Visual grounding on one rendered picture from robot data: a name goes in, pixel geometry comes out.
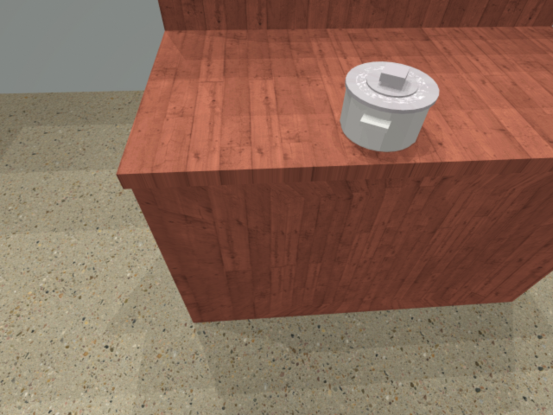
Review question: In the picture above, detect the table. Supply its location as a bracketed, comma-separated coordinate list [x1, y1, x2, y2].
[116, 0, 553, 322]

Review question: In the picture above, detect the lid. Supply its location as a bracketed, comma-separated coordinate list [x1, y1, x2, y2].
[345, 61, 439, 114]

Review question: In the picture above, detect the knob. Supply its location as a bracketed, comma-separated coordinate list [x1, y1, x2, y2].
[379, 62, 410, 86]

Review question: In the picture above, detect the pot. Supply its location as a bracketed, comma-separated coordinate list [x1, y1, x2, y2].
[340, 89, 429, 152]

